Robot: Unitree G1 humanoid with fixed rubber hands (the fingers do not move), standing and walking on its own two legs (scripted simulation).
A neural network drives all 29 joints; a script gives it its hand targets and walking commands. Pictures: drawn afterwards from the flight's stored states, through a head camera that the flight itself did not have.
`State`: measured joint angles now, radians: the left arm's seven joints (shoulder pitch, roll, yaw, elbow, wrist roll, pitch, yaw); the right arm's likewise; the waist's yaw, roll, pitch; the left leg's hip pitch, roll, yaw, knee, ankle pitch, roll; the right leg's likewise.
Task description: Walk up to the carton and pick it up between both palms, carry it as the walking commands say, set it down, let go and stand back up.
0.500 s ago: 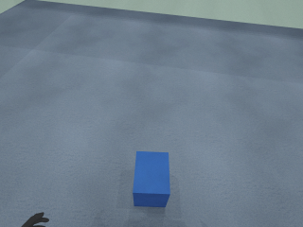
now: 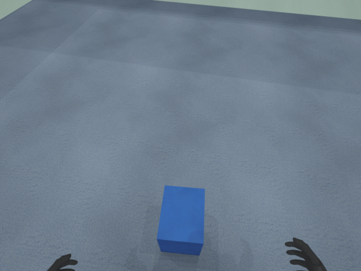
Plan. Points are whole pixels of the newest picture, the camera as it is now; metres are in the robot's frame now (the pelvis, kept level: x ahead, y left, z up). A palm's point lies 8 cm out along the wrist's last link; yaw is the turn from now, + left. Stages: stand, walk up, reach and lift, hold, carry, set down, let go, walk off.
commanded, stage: walk up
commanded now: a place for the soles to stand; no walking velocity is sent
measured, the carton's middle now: (182, 221) +0.42 +0.01 -0.62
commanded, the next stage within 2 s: stand in 0.92 s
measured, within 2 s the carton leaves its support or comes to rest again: neither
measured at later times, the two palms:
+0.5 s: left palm out of the picture +0.12 +0.31 -0.07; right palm out of the picture +0.14 -0.28 -0.08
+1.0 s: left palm out of the picture +0.09 +0.32 -0.07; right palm out of the picture +0.08 -0.28 -0.08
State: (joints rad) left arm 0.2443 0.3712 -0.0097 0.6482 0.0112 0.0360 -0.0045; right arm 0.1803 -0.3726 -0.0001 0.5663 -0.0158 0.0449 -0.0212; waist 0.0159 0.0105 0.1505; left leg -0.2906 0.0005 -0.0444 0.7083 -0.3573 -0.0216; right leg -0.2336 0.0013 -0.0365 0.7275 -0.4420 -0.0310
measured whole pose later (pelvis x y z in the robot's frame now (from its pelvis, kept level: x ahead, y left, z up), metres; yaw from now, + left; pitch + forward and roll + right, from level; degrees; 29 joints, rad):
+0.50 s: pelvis +0.01 +0.01 +0.01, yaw -1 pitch -3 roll +1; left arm 0.21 0.39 0.00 0.71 0.00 0.04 0.00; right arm 0.15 -0.36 0.01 0.71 -0.01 0.04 0.01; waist 0.01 0.00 0.14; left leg -0.21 0.01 0.00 0.57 -0.31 -0.02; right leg -0.16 0.00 -0.03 0.59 -0.37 -0.02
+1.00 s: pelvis -0.01 +0.02 +0.02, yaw -2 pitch -4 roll +0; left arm 0.21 0.38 0.00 0.83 0.00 0.00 -0.01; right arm 0.19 -0.36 0.00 0.82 -0.01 0.02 0.02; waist 0.01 0.01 0.09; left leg -0.17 0.01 0.04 0.45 -0.22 -0.01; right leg -0.14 -0.01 -0.01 0.48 -0.28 0.00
